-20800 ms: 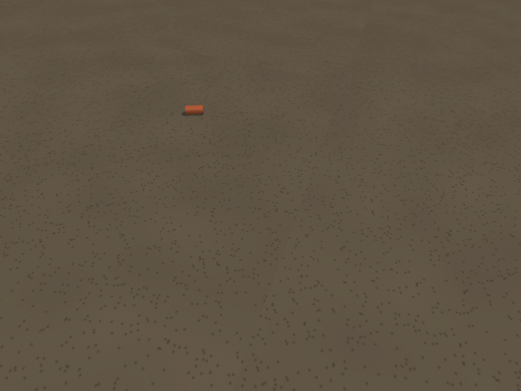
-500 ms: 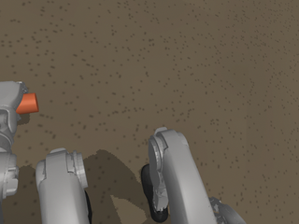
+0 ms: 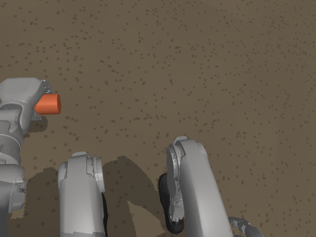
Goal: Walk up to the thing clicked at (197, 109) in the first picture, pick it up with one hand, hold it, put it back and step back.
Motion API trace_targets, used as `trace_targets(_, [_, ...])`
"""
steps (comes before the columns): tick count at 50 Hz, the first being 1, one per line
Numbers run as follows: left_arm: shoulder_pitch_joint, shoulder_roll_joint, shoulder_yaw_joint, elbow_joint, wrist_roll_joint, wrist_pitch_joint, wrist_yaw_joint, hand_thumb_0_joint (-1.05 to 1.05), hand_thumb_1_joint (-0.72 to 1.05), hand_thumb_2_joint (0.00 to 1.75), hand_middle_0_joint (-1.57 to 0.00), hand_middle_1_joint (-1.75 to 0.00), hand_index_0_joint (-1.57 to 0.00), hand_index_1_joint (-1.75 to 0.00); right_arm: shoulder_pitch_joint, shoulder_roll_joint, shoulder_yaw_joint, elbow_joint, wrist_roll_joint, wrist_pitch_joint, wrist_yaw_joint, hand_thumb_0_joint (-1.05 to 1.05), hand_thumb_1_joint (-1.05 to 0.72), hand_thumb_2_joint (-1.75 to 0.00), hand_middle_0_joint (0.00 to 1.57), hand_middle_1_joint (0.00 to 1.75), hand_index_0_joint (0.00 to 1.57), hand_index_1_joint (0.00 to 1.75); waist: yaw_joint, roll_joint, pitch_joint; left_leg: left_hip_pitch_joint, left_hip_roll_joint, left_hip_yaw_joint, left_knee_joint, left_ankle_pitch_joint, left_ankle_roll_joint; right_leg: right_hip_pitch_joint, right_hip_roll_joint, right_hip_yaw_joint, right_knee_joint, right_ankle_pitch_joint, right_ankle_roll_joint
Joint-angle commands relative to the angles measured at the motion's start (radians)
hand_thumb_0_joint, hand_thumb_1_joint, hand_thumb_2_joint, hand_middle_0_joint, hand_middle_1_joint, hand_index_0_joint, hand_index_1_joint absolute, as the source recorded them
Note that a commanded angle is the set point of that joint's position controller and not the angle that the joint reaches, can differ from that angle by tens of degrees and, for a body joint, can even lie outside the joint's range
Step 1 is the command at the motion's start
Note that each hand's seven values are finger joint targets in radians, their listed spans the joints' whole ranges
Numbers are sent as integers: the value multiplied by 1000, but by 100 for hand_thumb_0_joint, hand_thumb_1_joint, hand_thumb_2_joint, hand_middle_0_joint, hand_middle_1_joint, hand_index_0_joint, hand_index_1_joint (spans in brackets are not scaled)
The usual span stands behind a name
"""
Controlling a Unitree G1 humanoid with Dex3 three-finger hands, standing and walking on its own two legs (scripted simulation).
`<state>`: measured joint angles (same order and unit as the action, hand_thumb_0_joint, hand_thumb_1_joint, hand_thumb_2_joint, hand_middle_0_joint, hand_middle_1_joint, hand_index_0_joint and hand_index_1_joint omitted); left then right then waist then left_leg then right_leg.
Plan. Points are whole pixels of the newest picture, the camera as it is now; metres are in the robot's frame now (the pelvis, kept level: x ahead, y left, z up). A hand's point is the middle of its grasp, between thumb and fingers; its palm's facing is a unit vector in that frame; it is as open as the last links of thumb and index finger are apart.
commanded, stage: lift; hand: left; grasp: from above
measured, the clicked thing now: (35, 104) +0.47 +0.27 -0.17
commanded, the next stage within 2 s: hold in 1.54 s
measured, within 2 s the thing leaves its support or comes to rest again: neither
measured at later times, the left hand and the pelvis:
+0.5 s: hand out of the picture +0.40 +0.29 +0.00, palm faces -0.43 -0.06 -0.90, open 8.6 cm; pelvis +0.00 +0.01 +0.10, yaw +3 degrees
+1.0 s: hand out of the picture +0.35 +0.26 +0.21, palm faces -0.44 -0.10 -0.89, open 8.5 cm; pelvis +0.02 +0.00 +0.28, yaw +4 degrees
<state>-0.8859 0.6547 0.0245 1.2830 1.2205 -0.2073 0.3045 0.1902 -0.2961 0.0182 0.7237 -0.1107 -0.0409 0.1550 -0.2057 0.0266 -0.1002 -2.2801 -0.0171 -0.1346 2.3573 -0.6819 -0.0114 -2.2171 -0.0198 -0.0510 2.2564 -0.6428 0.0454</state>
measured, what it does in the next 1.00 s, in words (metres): rises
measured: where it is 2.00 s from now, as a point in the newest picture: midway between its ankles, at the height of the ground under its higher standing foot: (136, 224)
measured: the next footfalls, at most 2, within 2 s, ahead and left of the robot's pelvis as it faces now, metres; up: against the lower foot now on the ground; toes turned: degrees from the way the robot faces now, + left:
none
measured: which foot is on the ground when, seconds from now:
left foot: down 0.00-1.00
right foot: down 0.00-1.00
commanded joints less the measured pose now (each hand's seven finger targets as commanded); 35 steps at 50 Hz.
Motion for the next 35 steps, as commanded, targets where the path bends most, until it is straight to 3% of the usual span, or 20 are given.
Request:
trace_targets(1, [-281,214,14,-201,-39,33,-8,0,72,50,-107,-45,-109,-43,189,-235,-96,-39,24,15,-26,0,-91,-90,20,30,20,30,18,267,-723,572,-15,101,-345,154,33,380,36,-77,-258,176,-92])
trace_targets(4, [-256,224,22,-272,-58,34,-51,0,71,51,-106,-47,-108,-45,189,-234,-104,-47,39,29,-39,0,-91,-90,20,30,20,30,27,234,-709,578,-15,89,-374,149,37,391,34,-71,-283,172,-89])
trace_targets(5, [-248,194,-1,-292,-67,32,-67,0,70,52,-104,-48,-106,-45,185,-224,-103,-54,42,32,-41,0,-91,-90,20,30,20,30,22,247,-712,580,-13,92,-385,144,37,408,35,-68,-292,169,-89])
trace_targets(8, [-195,183,-7,-341,-91,30,-101,0,65,55,-101,-51,-103,-49,180,-220,-107,-73,53,39,-50,0,-92,-91,20,30,20,30,28,196,-681,582,-13,97,-409,129,42,441,36,-56,-340,151,-85])
trace_targets(10, [-196,197,3,-419,-108,25,-114,0,64,57,-100,-51,-102,-50,181,-216,-110,-81,61,43,-57,0,-91,-91,20,30,20,30,49,201,-715,626,-11,93,-440,133,41,467,35,-52,-362,152,-85])
trace_targets(13, [-148,174,-6,-463,-122,23,-131,0,63,56,-100,-51,-101,-50,167,-213,-116,-98,70,45,-68,0,-91,-91,20,30,20,30,51,187,-693,654,-9,73,-487,102,39,469,32,-54,-391,127,-84])
trace_targets(16, [-97,190,8,-536,-128,30,-141,0,64,56,-101,-50,-102,-49,152,-206,-122,-118,83,53,-77,0,-91,-91,20,30,20,30,83,216,-727,724,-4,62,-554,93,36,518,33,-48,-417,132,-81])
trace_targets(19, [-57,167,-3,-604,-136,44,-153,0,68,58,-103,-51,-105,-49,128,-203,-127,-129,94,59,-90,0,-91,-90,20,30,20,30,88,252,-702,792,1,22,-641,61,27,521,31,-54,-435,124,-77])
trace_targets(21, [-40,154,-14,-657,-148,58,-160,0,68,58,-104,-51,-105,-49,124,-193,-129,-138,99,62,-99,0,-91,-91,20,30,20,30,86,220,-715,833,5,36,-661,72,30,575,35,-48,-483,130,-76])
trace_targets(23, [15,179,13,-664,-163,78,-163,0,70,58,-105,-51,-106,-50,111,-189,-127,-146,105,66,-109,0,-91,-90,20,30,20,30,97,180,-697,844,1,45,-689,74,35,629,32,-38,-529,124,-72])
trace_targets(25, [32,131,-23,-707,-184,92,-174,0,70,59,-106,-50,-107,-49,101,-175,-127,-153,110,64,-118,0,-91,-90,20,30,20,30,87,170,-682,875,2,60,-719,76,36,681,37,-30,-579,122,-71])
trace_targets(30, [115,121,-32,-771,-205,116,-205,0,71,55,-107,-48,-108,-47,77,-159,-126,-147,122,62,-149,0,-91,-90,20,30,20,30,99,141,-653,970,6,67,-807,125,32,794,33,-13,-679,156,-67])
trace_targets(31, [155,105,-51,-754,-200,120,-214,0,70,54,-106,-49,-107,-47,75,-152,-125,-149,122,61,-153,0,-91,-91,20,30,20,30,101,142,-632,983,6,81,-815,143,32,816,37,-11,-701,166,-68])
trace_targets(35, [183,124,-27,-827,-223,130,-221,0,71,55,-108,-46,-109,-46,54,-136,-116,-158,132,58,-172,0,-91,-90,20,30,20,30,114,115,-594,1067,11,85,-921,123,34,937,37,1,-812,148,-64])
